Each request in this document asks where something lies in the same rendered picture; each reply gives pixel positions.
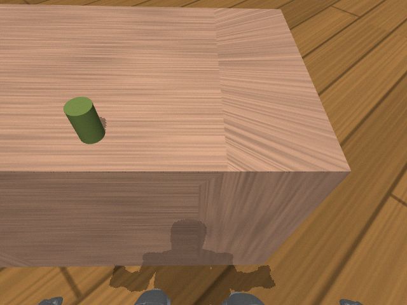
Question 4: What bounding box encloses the can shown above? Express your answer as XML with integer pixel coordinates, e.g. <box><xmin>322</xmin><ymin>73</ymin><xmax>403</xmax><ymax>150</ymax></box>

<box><xmin>64</xmin><ymin>97</ymin><xmax>105</xmax><ymax>144</ymax></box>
